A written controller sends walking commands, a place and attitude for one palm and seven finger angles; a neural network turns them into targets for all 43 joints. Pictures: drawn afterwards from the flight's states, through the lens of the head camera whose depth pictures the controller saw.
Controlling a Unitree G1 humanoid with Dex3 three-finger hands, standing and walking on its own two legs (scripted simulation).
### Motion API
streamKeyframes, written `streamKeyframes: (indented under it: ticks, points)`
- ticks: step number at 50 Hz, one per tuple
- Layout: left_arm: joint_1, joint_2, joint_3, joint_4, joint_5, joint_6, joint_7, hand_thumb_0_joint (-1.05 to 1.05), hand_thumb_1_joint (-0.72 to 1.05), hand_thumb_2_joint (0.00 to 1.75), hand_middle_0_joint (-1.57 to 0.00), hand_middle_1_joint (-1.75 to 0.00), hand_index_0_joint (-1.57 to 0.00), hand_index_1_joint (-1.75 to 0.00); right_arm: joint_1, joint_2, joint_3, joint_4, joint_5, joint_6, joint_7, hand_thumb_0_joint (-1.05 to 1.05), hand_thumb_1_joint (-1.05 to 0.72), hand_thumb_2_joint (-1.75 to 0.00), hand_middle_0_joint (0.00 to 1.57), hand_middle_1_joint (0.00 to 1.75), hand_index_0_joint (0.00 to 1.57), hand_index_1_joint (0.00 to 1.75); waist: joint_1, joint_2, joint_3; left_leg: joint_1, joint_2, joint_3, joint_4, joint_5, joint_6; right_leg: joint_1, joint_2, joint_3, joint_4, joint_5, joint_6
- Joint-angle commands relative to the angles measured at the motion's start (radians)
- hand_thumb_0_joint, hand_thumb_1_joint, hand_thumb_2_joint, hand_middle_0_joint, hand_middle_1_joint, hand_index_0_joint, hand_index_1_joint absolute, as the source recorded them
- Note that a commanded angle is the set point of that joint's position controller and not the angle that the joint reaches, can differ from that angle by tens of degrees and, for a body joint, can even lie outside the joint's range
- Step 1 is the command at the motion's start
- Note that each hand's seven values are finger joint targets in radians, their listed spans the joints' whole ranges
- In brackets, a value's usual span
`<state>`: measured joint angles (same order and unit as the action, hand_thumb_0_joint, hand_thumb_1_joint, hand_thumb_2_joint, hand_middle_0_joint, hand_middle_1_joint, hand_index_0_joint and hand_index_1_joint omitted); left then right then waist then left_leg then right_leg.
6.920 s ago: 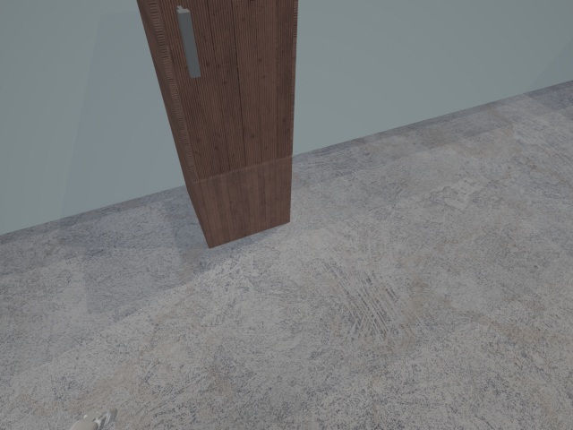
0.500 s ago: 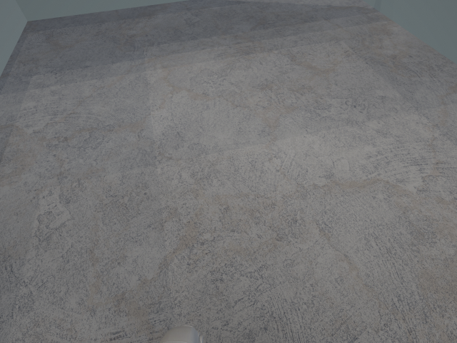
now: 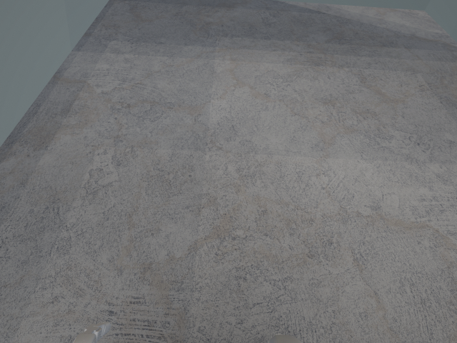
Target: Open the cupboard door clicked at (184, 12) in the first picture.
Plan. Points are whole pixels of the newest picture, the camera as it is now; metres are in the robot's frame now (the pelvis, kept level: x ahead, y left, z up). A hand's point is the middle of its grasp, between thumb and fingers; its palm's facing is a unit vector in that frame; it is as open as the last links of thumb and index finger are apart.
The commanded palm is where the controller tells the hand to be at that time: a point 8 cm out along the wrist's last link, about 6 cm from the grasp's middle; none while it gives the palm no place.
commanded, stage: turn to face it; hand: left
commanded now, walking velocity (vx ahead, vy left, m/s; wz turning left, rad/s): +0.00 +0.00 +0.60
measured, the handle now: out of the picture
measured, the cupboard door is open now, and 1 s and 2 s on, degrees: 0 0 0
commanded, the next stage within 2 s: none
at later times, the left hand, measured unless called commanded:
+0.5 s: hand out of the picture -0.01 +0.19 -0.16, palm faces +0.32 -0.91 -0.26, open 7.4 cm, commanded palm none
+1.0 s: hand out of the picture -0.06 +0.26 -0.16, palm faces +0.58 -0.78 -0.25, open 7.4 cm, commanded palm none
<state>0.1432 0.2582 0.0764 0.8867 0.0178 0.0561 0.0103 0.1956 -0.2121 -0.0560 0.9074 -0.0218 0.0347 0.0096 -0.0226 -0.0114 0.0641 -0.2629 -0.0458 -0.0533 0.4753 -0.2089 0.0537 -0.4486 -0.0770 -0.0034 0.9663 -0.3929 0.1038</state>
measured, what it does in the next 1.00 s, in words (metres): steps on the spot, turning left: right foot, then left foot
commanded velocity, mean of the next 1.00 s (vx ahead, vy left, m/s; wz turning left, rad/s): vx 0.00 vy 0.00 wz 0.60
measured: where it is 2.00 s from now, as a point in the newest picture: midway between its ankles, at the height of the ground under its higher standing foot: outside the picture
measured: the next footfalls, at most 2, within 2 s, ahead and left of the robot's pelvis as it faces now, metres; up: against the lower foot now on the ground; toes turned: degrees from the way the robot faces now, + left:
right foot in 0.16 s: +0.05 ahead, -0.15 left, +0.00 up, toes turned +5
left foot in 0.58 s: -0.03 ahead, +0.11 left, +0.00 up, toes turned +29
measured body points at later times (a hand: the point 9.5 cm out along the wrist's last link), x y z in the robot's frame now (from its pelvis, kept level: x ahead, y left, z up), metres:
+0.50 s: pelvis -0.02 -0.03 +0.00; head +0.01 -0.02 +0.44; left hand -0.03 +0.23 -0.14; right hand +0.12 -0.27 -0.15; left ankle -0.07 +0.11 -0.69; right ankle +0.01 -0.15 -0.74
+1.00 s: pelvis -0.04 +0.02 +0.00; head -0.02 +0.05 +0.45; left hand -0.09 +0.30 -0.14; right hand +0.16 -0.16 -0.13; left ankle -0.07 +0.09 -0.74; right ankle +0.06 -0.13 -0.68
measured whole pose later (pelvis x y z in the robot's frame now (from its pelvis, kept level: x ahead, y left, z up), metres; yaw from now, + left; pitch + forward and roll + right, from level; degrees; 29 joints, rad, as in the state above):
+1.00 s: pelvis -0.04 +0.02 +0.00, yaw +36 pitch +0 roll -2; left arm 0.14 0.26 0.07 0.88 0.02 0.06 0.01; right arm 0.22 -0.20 -0.05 0.91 -0.02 0.03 0.01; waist -0.03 -0.01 0.06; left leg -0.24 -0.07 -0.10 0.46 -0.20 0.07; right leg -0.45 -0.07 0.01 0.97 -0.39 0.11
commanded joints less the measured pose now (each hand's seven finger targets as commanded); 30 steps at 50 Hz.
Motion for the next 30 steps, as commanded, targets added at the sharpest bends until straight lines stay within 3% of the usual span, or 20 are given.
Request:
streamKeyframes:
  ticks: [1, 4, 6, 7, 8, 9, 10, 11, 13, 15, 20, 24, 26, 27, 28, 29, 30]
  points:
    - [-0.038, 0.06, 0.009, -0.104, -0.009, -0.029, 0.011, 0.0, 0.9, 0.9, -0.2, -0.3, -0.2, -0.3, 0.034, -0.225, -0.065, -0.058, -0.005, -0.013, -0.015, 0.0, -0.9, -0.9, 0.2, 0.3, 0.2, 0.3, -0.021, 0.16, -0.107, 0.108, 0.253, -0.346, -0.117, 0.293, 0.128, -0.001, 0.029, 0.01, -0.144, -0.049, -0.011]
    - [0.02, 0.064, 0.008, -0.098, -0.016, -0.039, 0.015, 0.0, 0.9, 0.9, -0.2, -0.3, -0.2, -0.3, 0.006, -0.224, -0.071, -0.066, -0.003, -0.009, -0.012, 0.0, -0.9, -0.9, 0.2, 0.3, 0.2, 0.3, 0.007, 0.168, -0.135, 0.051, 0.218, -0.364, -0.061, 0.375, 0.107, 0.144, 0.067, -0.005, -0.325, 0.008, -0.025]
    - [0.084, 0.083, 0.015, -0.087, -0.018, -0.052, 0.02, 0.0, 0.9, 0.9, -0.2, -0.3, -0.2, -0.3, -0.005, -0.201, -0.069, -0.074, 0.006, -0.008, -0.01, 0.0, -0.9, -0.9, 0.2, 0.3, 0.2, 0.3, 0.04, 0.136, -0.168, -0.044, 0.159, -0.339, 0.01, 0.291, 0.044, 0.332, 0.045, -0.003, -0.57, 0.173, -0.035]
    - [0.118, 0.15, 0.028, -0.081, -0.007, -0.062, 0.026, 0.0, 0.9, 0.9, -0.2, -0.3, -0.2, -0.3, 0.012, -0.148, -0.063, -0.079, 0.016, -0.008, -0.003, 0.0, -0.9, -0.9, 0.2, 0.3, 0.2, 0.3, 0.055, -0.031, -0.192, -0.213, 0.083, -0.25, 0.137, 0.058, -0.022, 0.503, -0.117, 0.138, -0.677, 0.17, -0.077]
    - [0.116, 0.234, 0.042, -0.089, 0.008, -0.064, 0.031, 0.0, 0.9, 0.9, -0.2, -0.3, -0.2, -0.3, 0.014, -0.094, -0.053, -0.108, 0.015, -0.008, -0.002, 0.0, -0.9, -0.9, 0.2, 0.3, 0.2, 0.3, 0.064, -0.303, -0.161, -0.398, -0.058, -0.03, 0.38, -0.34, -0.102, 0.532, -0.392, 0.398, -0.718, 0.235, -0.197]
    - [0.093, 0.228, 0.036, -0.102, 0.001, -0.054, 0.034, 0.0, 0.9, 0.9, -0.2, -0.3, -0.2, -0.3, -0.006, -0.156, -0.069, -0.107, 0.004, 0.001, -0.004, 0.0, -0.9, -0.9, 0.2, 0.3, 0.2, 0.3, 0.06, -0.202, -0.135, -0.341, -0.002, -0.05, 0.569, -0.377, -0.095, 0.36, -0.454, 0.364, -0.717, 0.255, -0.261]
    - [0.023, 0.167, 0.029, -0.111, 0.0, -0.057, 0.037, 0.0, 0.9, 0.9, -0.2, -0.3, -0.2, -0.3, -0.001, -0.157, -0.072, -0.09, -0.002, 0.012, 0.002, 0.0, -0.9, -0.9, 0.2, 0.3, 0.2, 0.3, 0.024, -0.173, -0.085, -0.333, 0.028, -0.066, 0.653, -0.311, -0.09, 0.286, -0.375, 0.268, -0.723, 0.196, -0.257]
    - [-0.024, 0.15, 0.021, -0.119, -0.002, -0.056, 0.033, 0.0, 0.9, 0.9, -0.2, -0.3, -0.2, -0.3, 0.014, -0.143, -0.072, -0.065, -0.003, 0.022, 0.008, 0.0, -0.9, -0.9, 0.2, 0.3, 0.2, 0.3, 0.002, -0.17, -0.048, -0.326, 0.038, -0.04, 0.713, -0.258, -0.098, 0.242, -0.312, 0.216, -0.721, 0.161, -0.231]
    - [-0.052, 0.111, 0.002, -0.122, -0.002, -0.061, 0.025, 0.0, 0.9, 0.9, -0.2, -0.3, -0.2, -0.3, 0.044, -0.133, -0.065, -0.041, -0.005, 0.028, 0.021, 0.0, -0.9, -0.9, 0.2, 0.3, 0.2, 0.3, -0.019, -0.145, -0.016, -0.325, 0.058, 0.009, 0.763, -0.164, -0.117, 0.234, -0.236, 0.063, -0.682, 0.244, -0.199]
    - [-0.017, 0.111, 0.002, -0.11, 0.002, -0.064, 0.025, 0.0, 0.9, 0.9, -0.2, -0.3, -0.2, -0.3, 0.037, -0.114, -0.061, -0.038, -0.001, 0.031, 0.026, 0.0, -0.9, -0.9, 0.2, 0.3, 0.2, 0.3, -0.009, -0.153, -0.013, -0.319, 0.066, 0.037, 0.732, -0.141, -0.129, 0.255, -0.226, 0.004, -0.673, 0.285, -0.189]
    - [0.077, 0.148, 0.014, -0.072, 0.009, -0.059, 0.024, 0.0, 0.9, 0.9, -0.2, -0.3, -0.2, -0.3, -0.06, -0.111, -0.052, -0.062, 0.003, 0.032, 0.027, 0.0, -0.9, -0.9, 0.2, 0.3, 0.2, 0.3, 0.042, -0.203, -0.013, -0.288, 0.087, 0.087, 0.546, -0.198, -0.141, 0.322, -0.267, -0.036, -0.654, 0.342, -0.211]
    - [0.112, 0.177, 0.027, -0.054, 0.016, -0.053, 0.021, 0.0, 0.9, 0.9, -0.2, -0.3, -0.2, -0.3, -0.101, -0.098, -0.035, -0.078, 0.012, 0.012, 0.027, 0.0, -0.9, -0.9, 0.2, 0.3, 0.2, 0.3, 0.071, -0.222, -0.069, -0.186, 0.077, 0.142, 0.313, -0.246, -0.127, 0.378, -0.296, -0.068, -0.558, 0.529, -0.22]
    - [0.115, 0.192, 0.032, -0.05, 0.013, -0.047, 0.018, 0.0, 0.9, 0.9, -0.2, -0.3, -0.2, -0.3, -0.064, -0.103, -0.031, -0.073, 0.012, 0.004, 0.023, 0.0, -0.9, -0.9, 0.2, 0.3, 0.2, 0.3, 0.056, -0.217, -0.107, -0.106, 0.059, 0.173, 0.188, -0.188, -0.115, 0.385, -0.293, -0.109, -0.485, 0.589, -0.193]
    - [0.107, 0.193, 0.033, -0.046, 0.008, -0.044, 0.016, 0.0, 0.9, 0.9, -0.2, -0.3, -0.2, -0.3, -0.031, -0.115, -0.035, -0.065, 0.01, 0.0, 0.021, 0.0, -0.9, -0.9, 0.2, 0.3, 0.2, 0.3, 0.035, -0.195, -0.119, -0.034, 0.055, 0.178, 0.1, -0.1, -0.108, 0.349, -0.284, -0.142, -0.435, 0.553, -0.163]
    - [0.104, 0.18, 0.032, -0.05, -0.001, -0.039, 0.014, 0.0, 0.9, 0.9, -0.2, -0.3, -0.2, -0.3, 0.023, -0.151, -0.043, -0.054, 0.008, -0.008, 0.022, 0.0, -0.9, -0.9, 0.2, 0.3, 0.2, 0.3, 0.001, -0.113, -0.161, 0.103, 0.069, 0.142, -0.04, 0.038, -0.094, 0.273, -0.263, -0.169, -0.317, 0.485, -0.12]
    - [0.109, 0.126, 0.025, -0.075, -0.008, -0.033, 0.009, 0.0, 0.9, 0.9, -0.2, -0.3, -0.2, -0.3, 0.083, -0.257, -0.068, -0.049, 0.004, -0.02, 0.018, 0.0, -0.9, -0.9, 0.2, 0.3, 0.2, 0.3, -0.034, 0.162, -0.204, 0.285, 0.264, -0.13, -0.108, 0.277, -0.019, 0.047, -0.155, -0.202, -0.095, 0.166, -0.048]
    - [0.054, 0.064, 0.003, -0.12, -0.007, -0.029, 0.006, 0.0, 0.9, 0.9, -0.2, -0.3, -0.2, -0.3, 0.148, -0.345, -0.09, -0.037, 0.009, -0.02, 0.008, 0.0, -0.9, -0.9, 0.2, 0.3, 0.2, 0.3, -0.07, 0.369, -0.203, 0.329, 0.461, -0.363, -0.111, 0.669, 0.101, -0.161, -0.055, -0.145, 0.083, -0.31, 0.004]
